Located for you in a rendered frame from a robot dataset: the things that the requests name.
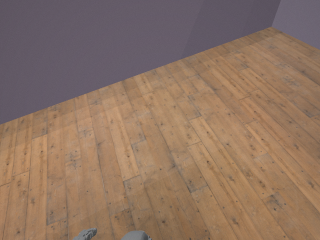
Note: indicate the robot left thigh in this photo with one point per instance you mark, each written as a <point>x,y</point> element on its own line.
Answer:
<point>136,235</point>

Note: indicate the left robot hand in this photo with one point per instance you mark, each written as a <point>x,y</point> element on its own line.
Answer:
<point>86,234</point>

